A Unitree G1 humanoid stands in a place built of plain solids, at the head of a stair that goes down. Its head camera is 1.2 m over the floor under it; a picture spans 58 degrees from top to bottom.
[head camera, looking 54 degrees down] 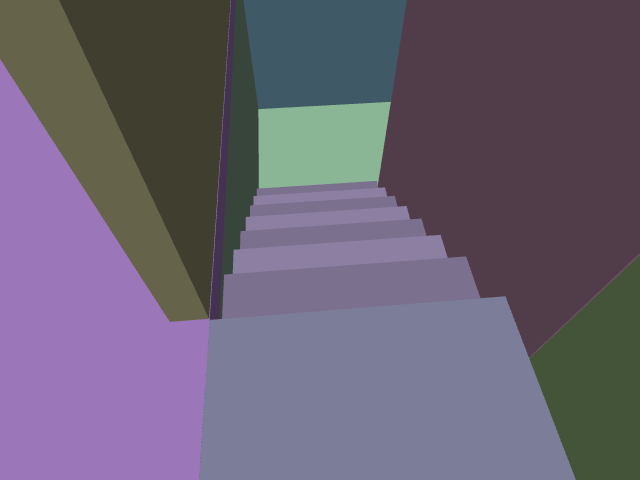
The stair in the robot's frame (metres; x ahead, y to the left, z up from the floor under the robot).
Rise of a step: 0.17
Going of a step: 0.24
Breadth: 0.92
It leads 5 degrees to the left of straight ahead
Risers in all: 8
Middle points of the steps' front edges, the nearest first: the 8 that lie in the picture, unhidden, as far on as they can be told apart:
0.61 -0.12 0.00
0.88 -0.10 -0.17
1.11 -0.08 -0.34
1.34 -0.06 -0.52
1.57 -0.04 -0.69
1.80 -0.02 -0.86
2.04 0.00 -1.03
2.27 0.02 -1.21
